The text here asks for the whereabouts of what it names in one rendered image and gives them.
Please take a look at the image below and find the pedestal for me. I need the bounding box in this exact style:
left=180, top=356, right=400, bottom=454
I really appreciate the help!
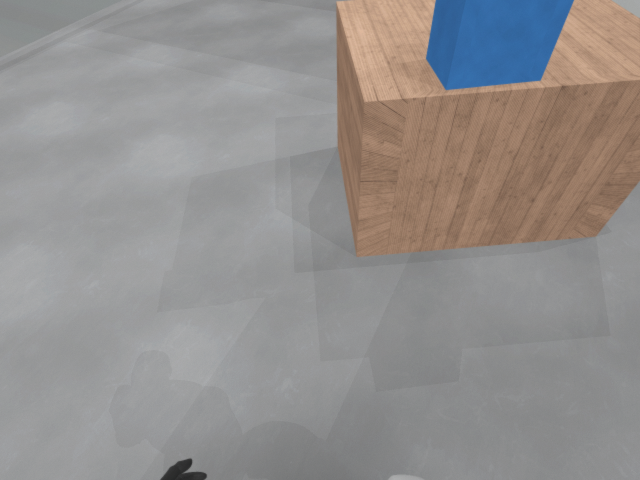
left=336, top=0, right=640, bottom=257

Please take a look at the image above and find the carton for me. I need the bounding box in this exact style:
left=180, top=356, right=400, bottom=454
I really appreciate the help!
left=426, top=0, right=574, bottom=90

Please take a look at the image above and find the left robot hand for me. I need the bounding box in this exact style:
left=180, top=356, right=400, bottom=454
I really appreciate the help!
left=160, top=458, right=207, bottom=480

